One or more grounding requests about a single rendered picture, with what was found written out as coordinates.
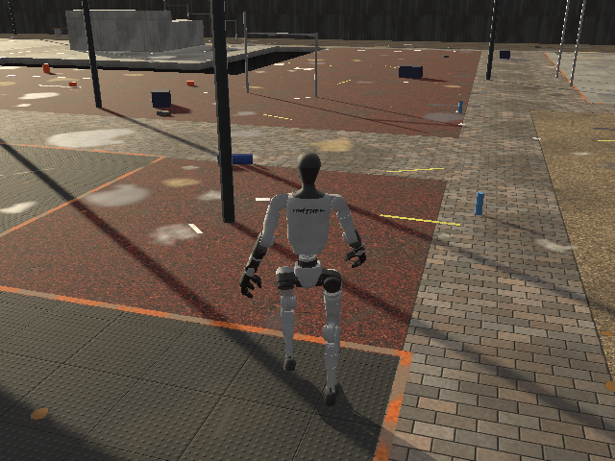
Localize left robot forearm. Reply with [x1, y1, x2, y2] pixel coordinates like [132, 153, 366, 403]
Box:
[244, 232, 267, 277]

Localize right robot hand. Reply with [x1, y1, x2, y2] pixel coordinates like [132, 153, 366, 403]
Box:
[344, 251, 366, 268]

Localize robot right upper arm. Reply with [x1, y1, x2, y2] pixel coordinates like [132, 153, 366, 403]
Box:
[328, 194, 358, 244]

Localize right robot forearm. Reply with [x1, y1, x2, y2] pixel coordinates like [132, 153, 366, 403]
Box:
[349, 229, 365, 255]

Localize left robot hand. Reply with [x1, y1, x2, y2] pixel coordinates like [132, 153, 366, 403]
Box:
[239, 272, 261, 299]

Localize robot left upper arm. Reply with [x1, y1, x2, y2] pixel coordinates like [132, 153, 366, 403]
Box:
[259, 193, 288, 248]

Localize robot left foot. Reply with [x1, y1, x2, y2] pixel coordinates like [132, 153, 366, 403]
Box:
[283, 355, 296, 371]

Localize humanoid robot torso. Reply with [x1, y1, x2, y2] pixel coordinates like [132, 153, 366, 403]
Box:
[286, 189, 331, 288]

